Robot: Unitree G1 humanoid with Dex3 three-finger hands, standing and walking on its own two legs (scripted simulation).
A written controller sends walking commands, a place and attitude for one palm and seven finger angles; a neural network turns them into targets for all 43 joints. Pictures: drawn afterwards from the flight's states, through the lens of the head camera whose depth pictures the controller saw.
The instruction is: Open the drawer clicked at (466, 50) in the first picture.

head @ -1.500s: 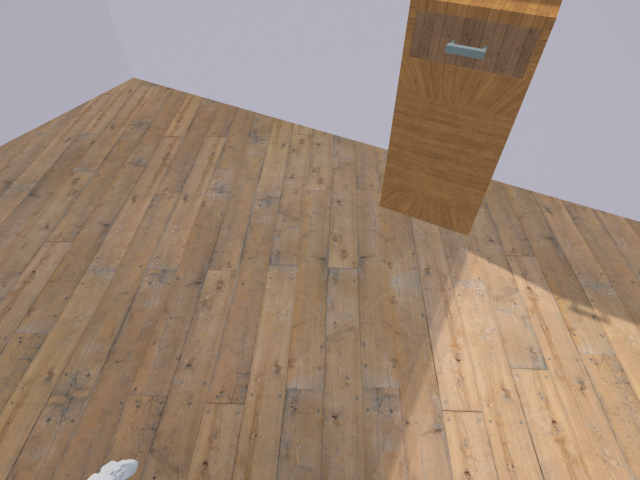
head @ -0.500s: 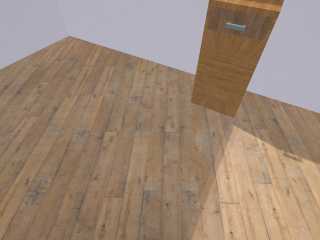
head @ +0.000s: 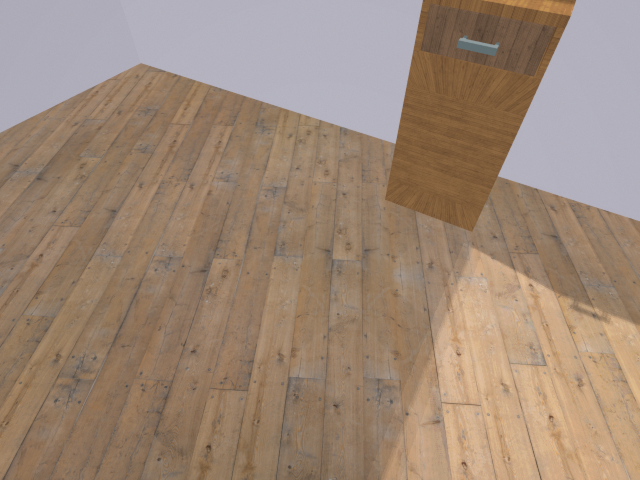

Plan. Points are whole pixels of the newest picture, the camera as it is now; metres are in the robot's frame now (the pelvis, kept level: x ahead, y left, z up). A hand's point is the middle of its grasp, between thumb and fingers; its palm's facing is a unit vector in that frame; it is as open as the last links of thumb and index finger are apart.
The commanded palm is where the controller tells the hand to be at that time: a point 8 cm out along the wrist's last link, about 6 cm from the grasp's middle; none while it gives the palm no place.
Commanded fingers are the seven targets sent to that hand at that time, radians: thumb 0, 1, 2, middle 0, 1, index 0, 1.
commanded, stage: walk to a spot facing it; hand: left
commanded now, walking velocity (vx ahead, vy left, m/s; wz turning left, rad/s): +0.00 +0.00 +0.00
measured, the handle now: (479, 44) +1.32 -0.42 -0.01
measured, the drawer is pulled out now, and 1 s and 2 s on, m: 0.00 0.00 0.00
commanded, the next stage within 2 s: turn to face it in 1.48 s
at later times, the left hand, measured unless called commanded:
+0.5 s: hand out of the picture +0.15 +0.16 -0.19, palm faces -0.22 -0.96 -0.20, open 7.4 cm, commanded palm none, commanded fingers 0.00 0.90 0.90 -0.20 -0.30 -0.20 -0.30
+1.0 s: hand (251, 363) +0.35 +0.15 -0.21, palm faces -0.32 -0.94 -0.14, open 7.4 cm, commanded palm none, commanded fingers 0.00 0.90 0.90 -0.20 -0.30 -0.20 -0.30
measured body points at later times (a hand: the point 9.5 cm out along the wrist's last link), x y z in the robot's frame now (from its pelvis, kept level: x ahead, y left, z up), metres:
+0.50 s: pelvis +0.09 -0.03 -0.03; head +0.11 -0.05 +0.42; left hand +0.17 +0.21 -0.17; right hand +0.00 -0.27 -0.18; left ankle +0.01 +0.12 -0.74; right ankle +0.10 -0.14 -0.75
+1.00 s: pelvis +0.29 -0.03 -0.02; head +0.31 +0.00 +0.43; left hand +0.37 +0.20 -0.19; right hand +0.30 -0.29 -0.14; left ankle +0.38 +0.03 -0.75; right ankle +0.13 -0.12 -0.68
